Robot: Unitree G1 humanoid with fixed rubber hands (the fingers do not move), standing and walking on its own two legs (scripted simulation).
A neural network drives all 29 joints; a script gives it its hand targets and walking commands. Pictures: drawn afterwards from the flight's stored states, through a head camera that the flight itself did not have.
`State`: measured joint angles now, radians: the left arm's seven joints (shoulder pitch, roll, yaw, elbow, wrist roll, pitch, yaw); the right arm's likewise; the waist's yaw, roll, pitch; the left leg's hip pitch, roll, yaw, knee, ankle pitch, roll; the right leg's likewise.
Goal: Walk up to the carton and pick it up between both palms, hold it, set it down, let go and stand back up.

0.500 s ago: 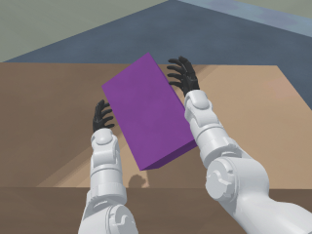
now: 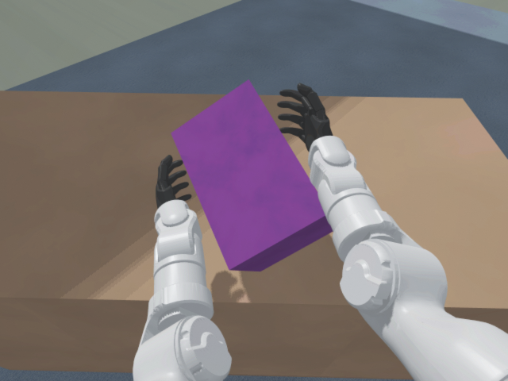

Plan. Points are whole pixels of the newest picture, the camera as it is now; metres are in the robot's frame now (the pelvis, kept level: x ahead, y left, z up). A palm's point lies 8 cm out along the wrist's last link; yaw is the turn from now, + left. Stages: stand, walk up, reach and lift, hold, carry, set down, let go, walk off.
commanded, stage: set down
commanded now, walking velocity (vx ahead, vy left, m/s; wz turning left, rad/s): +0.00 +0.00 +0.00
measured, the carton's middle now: (254, 180) +0.45 +0.05 +0.05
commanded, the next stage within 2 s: none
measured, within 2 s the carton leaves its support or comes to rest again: neither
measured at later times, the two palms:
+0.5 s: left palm (172, 201) +0.37 +0.18 +0.07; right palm (314, 147) +0.46 -0.05 +0.12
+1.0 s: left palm (166, 203) +0.38 +0.20 +0.06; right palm (306, 147) +0.47 -0.04 +0.12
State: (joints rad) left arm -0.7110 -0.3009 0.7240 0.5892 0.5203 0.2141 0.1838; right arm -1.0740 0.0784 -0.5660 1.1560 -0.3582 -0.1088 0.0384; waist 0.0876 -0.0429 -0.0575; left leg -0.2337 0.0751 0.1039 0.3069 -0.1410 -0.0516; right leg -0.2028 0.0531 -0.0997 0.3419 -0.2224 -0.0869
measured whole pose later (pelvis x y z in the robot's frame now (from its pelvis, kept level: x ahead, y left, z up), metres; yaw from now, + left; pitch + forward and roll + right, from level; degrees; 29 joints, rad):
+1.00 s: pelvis +0.01 +0.01 +0.00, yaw +0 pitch +13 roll +1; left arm -0.76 -0.31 0.75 0.61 0.55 0.17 0.22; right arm -1.09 0.03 -0.69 1.22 -0.49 -0.13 0.12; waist 0.12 -0.06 -0.11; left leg -0.40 0.07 0.11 0.32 -0.14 -0.04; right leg -0.36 0.05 -0.10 0.34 -0.20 -0.08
